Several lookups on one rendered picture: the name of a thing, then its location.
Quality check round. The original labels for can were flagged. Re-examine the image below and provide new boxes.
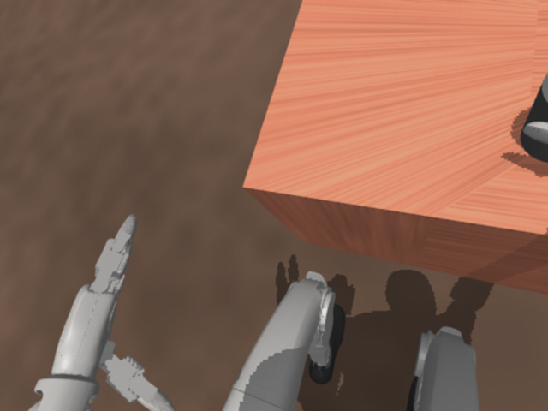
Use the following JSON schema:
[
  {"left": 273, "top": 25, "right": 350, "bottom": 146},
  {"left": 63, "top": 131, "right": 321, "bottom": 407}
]
[{"left": 521, "top": 74, "right": 548, "bottom": 163}]

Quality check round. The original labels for left robot hand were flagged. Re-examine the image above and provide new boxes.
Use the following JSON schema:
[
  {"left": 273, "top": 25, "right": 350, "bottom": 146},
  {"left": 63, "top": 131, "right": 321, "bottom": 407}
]
[{"left": 51, "top": 214, "right": 175, "bottom": 411}]

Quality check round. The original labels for left robot foot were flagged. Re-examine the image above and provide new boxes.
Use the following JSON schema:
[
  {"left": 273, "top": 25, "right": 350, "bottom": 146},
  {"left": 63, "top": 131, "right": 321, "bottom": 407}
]
[{"left": 309, "top": 304, "right": 345, "bottom": 384}]

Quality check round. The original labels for left robot arm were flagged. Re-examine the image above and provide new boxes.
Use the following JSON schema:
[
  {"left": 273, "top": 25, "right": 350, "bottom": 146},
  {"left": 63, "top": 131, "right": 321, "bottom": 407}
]
[{"left": 28, "top": 374, "right": 100, "bottom": 411}]

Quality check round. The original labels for right robot hand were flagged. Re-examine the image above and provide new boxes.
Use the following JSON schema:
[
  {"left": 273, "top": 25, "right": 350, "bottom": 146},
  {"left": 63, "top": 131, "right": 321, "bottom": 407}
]
[{"left": 523, "top": 122, "right": 548, "bottom": 144}]

